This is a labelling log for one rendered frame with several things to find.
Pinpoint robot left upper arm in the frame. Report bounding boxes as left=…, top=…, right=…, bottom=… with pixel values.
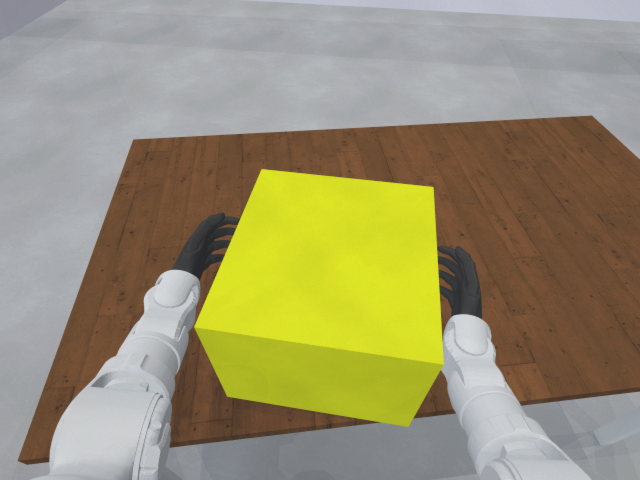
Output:
left=31, top=387, right=172, bottom=480

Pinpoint robot right hand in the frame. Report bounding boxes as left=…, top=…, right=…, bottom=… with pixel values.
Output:
left=437, top=246, right=482, bottom=319

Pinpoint left robot forearm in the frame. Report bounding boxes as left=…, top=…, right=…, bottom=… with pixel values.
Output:
left=49, top=270, right=200, bottom=472

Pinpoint robot right upper arm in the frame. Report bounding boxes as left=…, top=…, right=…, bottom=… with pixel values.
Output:
left=480, top=457, right=590, bottom=480

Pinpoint robot left hand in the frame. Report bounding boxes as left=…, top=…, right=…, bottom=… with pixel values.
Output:
left=172, top=212, right=240, bottom=281

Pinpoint carton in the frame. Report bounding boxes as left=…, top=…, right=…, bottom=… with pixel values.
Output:
left=194, top=169, right=444, bottom=427

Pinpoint table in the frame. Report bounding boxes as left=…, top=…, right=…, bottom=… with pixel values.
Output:
left=18, top=116, right=640, bottom=480

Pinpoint right robot forearm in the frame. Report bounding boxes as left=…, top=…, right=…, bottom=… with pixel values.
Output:
left=441, top=314, right=591, bottom=480

